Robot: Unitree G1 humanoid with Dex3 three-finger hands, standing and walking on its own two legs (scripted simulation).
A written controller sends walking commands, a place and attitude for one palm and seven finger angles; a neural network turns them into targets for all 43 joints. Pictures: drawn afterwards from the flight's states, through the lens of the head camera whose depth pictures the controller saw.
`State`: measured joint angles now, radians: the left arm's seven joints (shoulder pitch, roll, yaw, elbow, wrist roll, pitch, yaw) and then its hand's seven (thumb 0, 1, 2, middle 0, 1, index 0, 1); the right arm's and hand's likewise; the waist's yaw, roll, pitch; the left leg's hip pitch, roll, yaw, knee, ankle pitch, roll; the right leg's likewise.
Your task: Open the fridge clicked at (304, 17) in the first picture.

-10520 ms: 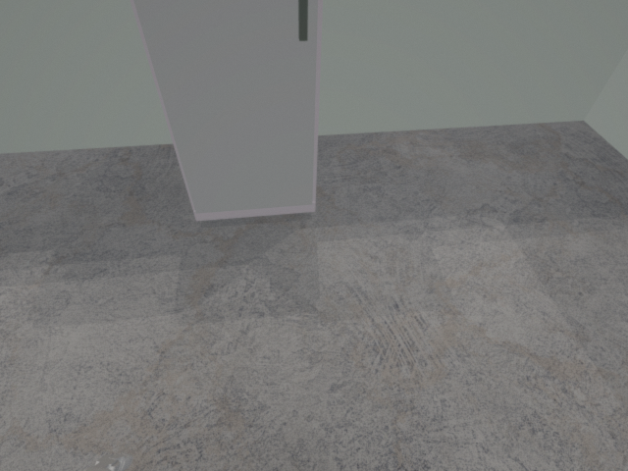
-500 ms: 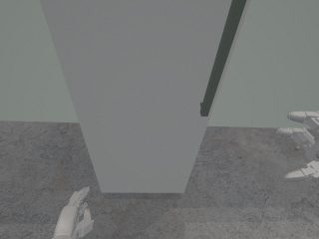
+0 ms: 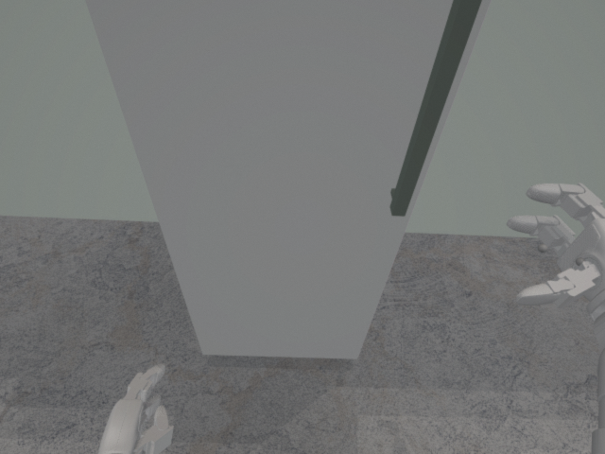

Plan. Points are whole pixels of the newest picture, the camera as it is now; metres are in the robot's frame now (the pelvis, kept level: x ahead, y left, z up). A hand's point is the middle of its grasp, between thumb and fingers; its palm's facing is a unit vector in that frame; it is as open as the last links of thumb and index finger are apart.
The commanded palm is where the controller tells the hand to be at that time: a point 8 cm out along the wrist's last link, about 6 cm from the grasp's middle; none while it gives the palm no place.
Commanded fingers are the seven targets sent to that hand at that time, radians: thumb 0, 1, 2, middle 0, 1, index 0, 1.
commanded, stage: move the hooked fingers beside the handle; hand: right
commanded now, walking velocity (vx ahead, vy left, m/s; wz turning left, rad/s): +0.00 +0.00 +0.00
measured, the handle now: (435, 77) +0.53 -0.14 +0.27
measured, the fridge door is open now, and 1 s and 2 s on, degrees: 0 0 0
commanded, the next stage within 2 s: feel for the door with the fingertips in 1.94 s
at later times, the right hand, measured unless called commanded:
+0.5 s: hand (510, 219) +0.38 -0.24 +0.16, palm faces +0.00 +1.00 -0.01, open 14.0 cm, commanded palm +0.36 -0.29 +0.16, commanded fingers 0.00 0.50 -0.30 0.30 1.20 0.30 1.20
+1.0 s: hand (470, 187) +0.44 -0.21 +0.16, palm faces -0.02 +1.00 -0.01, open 14.0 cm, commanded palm +0.42 -0.26 +0.16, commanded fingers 0.00 0.50 -0.30 0.30 1.20 0.30 1.20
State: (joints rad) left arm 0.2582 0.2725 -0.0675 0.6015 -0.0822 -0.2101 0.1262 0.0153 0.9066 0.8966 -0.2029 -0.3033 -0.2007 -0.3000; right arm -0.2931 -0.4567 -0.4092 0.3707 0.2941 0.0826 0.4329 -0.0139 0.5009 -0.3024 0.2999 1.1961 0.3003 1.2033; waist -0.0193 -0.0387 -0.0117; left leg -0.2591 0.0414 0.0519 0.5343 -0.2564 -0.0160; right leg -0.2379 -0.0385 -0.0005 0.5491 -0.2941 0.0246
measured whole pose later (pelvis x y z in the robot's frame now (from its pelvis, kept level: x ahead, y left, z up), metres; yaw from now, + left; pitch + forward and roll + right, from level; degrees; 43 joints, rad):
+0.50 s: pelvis +0.01 +0.00 +0.00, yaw +0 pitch +1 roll +0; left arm 0.27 0.27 -0.06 0.61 -0.08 -0.16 0.12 0.01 0.91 0.90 -0.20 -0.30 -0.20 -0.30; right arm -0.47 -0.45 -0.36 0.56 0.26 0.05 0.39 -0.01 0.50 -0.30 0.30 1.20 0.30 1.20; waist 0.00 -0.03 -0.02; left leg -0.30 0.04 0.05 0.54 -0.26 -0.02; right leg -0.28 -0.04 -0.01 0.56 -0.31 0.02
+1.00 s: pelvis +0.01 -0.01 +0.00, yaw +1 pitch +4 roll +0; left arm 0.34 0.28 -0.04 0.65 -0.07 -0.09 0.10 0.01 0.91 0.90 -0.20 -0.30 -0.20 -0.30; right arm -0.69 -0.45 -0.33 0.81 0.19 -0.04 0.32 -0.01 0.50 -0.30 0.30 1.20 0.30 1.20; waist 0.05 -0.03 -0.04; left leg -0.37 0.04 0.03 0.56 -0.26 -0.02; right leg -0.35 -0.04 -0.02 0.58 -0.31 0.02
